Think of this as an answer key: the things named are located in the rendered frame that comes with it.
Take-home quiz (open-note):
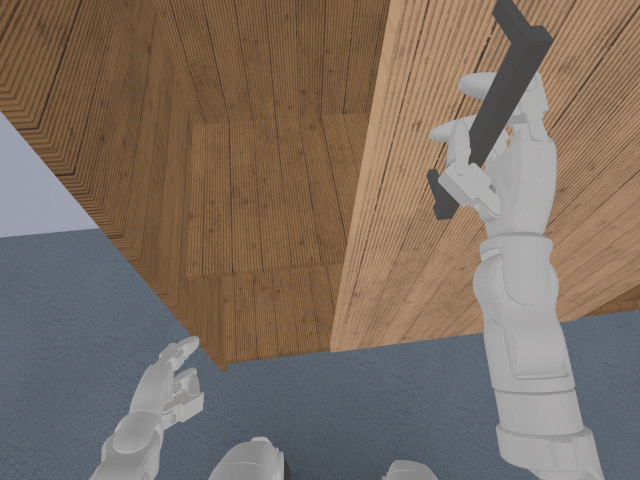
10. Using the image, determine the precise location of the right robot thigh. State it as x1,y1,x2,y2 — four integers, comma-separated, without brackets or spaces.
382,460,438,480

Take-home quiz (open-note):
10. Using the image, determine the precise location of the left robot thigh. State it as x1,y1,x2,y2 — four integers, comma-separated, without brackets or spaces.
208,441,284,480

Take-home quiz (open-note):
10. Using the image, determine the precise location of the wardrobe door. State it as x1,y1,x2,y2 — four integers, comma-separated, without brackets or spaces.
603,284,640,305
330,0,640,353

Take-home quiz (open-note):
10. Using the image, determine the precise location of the left robot hand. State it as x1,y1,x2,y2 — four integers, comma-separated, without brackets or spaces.
129,336,204,430

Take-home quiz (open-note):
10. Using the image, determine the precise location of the robot thigh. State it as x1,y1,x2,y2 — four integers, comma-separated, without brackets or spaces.
208,441,284,480
382,460,438,480

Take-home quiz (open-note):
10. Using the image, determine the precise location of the right robot hand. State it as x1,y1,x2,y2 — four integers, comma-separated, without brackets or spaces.
428,71,557,237

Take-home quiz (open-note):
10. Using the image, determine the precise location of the handle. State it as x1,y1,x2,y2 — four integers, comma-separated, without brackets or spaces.
426,0,554,220

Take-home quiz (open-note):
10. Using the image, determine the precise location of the robot left forearm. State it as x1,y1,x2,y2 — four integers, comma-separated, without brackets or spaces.
89,411,164,480

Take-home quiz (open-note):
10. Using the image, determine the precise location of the robot right forearm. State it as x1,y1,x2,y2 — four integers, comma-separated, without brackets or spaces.
473,232,605,480

